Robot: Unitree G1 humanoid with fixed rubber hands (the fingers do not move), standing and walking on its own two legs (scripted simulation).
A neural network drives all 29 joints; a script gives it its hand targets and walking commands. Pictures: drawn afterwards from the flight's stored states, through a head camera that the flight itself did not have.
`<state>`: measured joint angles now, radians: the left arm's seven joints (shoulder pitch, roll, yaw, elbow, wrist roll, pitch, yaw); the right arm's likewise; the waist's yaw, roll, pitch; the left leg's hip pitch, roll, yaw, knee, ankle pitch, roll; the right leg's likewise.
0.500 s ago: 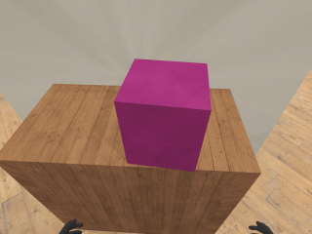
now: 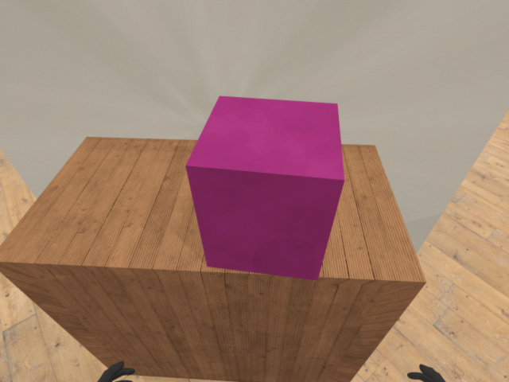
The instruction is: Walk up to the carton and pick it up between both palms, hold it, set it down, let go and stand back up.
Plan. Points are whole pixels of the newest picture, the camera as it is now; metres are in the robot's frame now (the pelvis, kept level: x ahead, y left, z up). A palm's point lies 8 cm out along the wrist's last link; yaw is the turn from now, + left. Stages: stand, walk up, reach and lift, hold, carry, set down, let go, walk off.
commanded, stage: stand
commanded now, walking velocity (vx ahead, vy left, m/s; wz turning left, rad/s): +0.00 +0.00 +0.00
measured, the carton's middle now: (269, 189) +0.44 -0.01 +0.09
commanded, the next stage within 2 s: none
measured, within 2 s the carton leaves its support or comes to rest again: neither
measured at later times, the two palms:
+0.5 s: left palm out of the picture +0.12 +0.26 -0.09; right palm out of the picture +0.12 -0.28 -0.09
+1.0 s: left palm out of the picture +0.12 +0.26 -0.09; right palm out of the picture +0.12 -0.28 -0.09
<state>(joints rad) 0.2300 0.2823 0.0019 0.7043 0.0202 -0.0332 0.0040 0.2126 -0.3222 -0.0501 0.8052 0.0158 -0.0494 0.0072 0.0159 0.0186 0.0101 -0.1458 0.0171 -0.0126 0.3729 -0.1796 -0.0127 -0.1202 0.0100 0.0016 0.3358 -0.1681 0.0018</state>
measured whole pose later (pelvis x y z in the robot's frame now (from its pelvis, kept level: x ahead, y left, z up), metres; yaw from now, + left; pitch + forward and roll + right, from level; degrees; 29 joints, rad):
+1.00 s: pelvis +0.00 +0.00 +0.00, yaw +0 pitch -3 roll -1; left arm 0.23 0.28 0.00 0.73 0.02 -0.03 0.00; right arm 0.19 -0.33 -0.05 0.84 0.02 -0.05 0.01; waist 0.01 0.02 0.01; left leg -0.15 0.02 -0.01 0.37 -0.18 -0.01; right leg -0.12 0.01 0.00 0.34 -0.17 0.00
